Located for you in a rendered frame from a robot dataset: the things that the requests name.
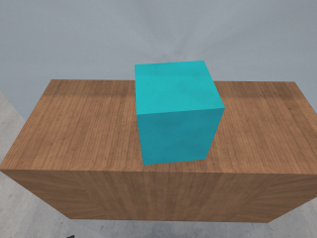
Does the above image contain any pedestal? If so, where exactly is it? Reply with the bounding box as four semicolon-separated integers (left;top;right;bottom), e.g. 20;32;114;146
0;79;317;223

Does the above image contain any carton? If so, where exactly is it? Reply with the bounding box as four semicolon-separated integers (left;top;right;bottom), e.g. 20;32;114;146
135;60;225;166

